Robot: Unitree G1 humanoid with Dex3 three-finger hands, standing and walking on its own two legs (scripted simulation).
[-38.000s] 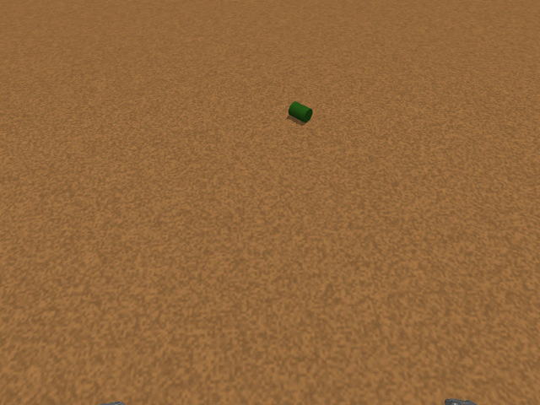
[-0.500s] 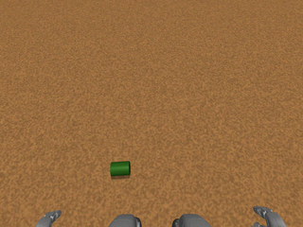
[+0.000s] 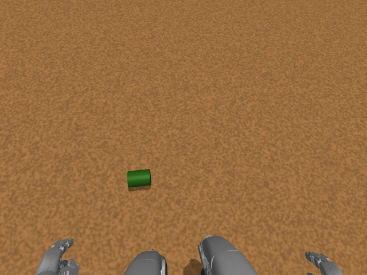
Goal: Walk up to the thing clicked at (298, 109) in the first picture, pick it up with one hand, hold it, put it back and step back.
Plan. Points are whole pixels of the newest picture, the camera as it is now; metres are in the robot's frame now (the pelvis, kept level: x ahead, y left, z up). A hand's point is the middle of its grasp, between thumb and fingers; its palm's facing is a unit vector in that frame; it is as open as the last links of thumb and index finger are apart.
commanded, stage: step back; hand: left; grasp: from above
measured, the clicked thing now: (139, 178) +0.54 +0.22 -0.72
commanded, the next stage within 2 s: none
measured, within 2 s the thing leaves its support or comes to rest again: neither
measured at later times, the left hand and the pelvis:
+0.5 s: hand out of the picture +0.00 +0.25 -0.15, palm faces +0.00 -0.92 -0.38, open 7.4 cm; pelvis -0.13 -0.01 -0.01, yaw +2 degrees
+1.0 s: hand out of the picture -0.23 +0.22 -0.15, palm faces -0.05 -0.91 -0.40, open 7.4 cm; pelvis -0.30 -0.05 -0.01, yaw -3 degrees
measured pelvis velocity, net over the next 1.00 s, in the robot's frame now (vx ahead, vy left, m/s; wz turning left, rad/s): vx -0.30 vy -0.05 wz -0.06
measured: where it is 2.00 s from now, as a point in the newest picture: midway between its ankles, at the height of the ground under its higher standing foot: outside the picture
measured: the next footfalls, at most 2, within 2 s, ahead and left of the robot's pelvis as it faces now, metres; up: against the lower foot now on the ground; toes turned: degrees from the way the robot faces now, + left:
right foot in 0.14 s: -0.01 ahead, -0.14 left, +0.00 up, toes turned +2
left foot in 0.48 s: -0.10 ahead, +0.09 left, +0.00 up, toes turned -1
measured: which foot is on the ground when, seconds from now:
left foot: down 0.00-0.16, up 0.18-0.46, down 0.48-0.94, up 0.96-1.00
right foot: up 0.00-0.12, down 0.14-0.50, up 0.52-0.88, down 0.90-1.00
